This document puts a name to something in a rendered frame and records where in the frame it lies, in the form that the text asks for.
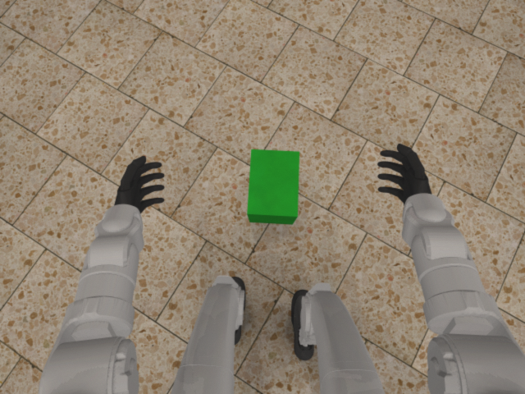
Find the robot right foot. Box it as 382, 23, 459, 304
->
291, 290, 314, 360

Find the robot right upper arm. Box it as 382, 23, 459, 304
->
427, 333, 525, 394

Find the robot left upper arm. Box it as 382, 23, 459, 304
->
42, 336, 139, 394

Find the left robot hand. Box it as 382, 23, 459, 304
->
114, 156, 164, 213

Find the right robot hand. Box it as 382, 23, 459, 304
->
377, 144, 431, 204

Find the right robot forearm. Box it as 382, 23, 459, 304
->
402, 193, 525, 358

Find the right robot shin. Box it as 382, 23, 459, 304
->
299, 282, 331, 345

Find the carton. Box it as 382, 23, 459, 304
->
247, 149, 299, 225

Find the left robot forearm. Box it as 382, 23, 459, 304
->
39, 204, 144, 394

